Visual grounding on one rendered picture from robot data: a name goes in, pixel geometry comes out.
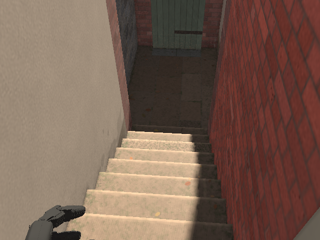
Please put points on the left robot hand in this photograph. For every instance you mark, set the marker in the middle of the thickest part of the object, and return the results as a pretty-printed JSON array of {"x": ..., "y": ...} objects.
[{"x": 42, "y": 229}]

